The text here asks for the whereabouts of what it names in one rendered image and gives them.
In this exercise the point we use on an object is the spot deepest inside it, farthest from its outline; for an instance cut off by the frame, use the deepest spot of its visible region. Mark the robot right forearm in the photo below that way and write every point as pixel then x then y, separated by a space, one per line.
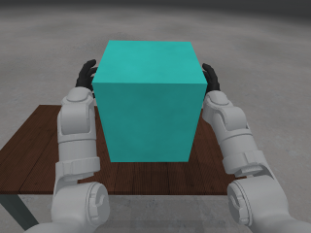
pixel 239 149

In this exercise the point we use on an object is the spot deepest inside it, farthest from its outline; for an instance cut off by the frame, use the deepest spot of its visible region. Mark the left robot hand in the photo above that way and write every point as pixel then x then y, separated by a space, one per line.
pixel 85 79

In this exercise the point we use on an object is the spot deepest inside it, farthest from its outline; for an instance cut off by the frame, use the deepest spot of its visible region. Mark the right robot upper arm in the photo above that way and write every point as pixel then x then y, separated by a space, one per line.
pixel 260 204

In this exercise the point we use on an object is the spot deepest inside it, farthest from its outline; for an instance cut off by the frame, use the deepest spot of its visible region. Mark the robot left forearm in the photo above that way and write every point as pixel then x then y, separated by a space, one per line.
pixel 76 135

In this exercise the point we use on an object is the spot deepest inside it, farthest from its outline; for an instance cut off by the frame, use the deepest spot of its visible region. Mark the right robot hand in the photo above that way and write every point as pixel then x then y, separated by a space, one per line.
pixel 211 79

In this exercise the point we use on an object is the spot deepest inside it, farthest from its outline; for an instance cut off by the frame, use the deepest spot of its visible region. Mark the carton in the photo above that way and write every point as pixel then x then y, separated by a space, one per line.
pixel 149 96

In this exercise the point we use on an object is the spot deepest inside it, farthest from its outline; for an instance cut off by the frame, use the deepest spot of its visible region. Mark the left robot upper arm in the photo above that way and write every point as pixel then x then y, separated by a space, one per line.
pixel 77 208

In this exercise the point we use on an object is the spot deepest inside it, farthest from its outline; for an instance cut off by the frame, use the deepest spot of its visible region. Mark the table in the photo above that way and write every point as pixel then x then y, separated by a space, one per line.
pixel 27 166

